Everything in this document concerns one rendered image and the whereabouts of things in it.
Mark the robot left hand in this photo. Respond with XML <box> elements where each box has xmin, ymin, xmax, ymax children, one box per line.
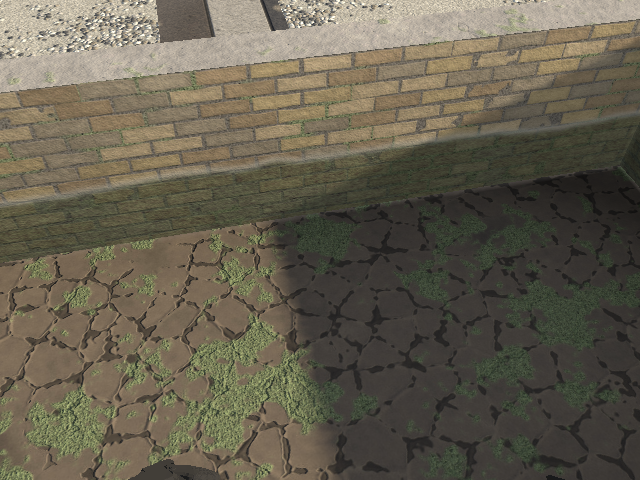
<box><xmin>128</xmin><ymin>459</ymin><xmax>220</xmax><ymax>480</ymax></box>

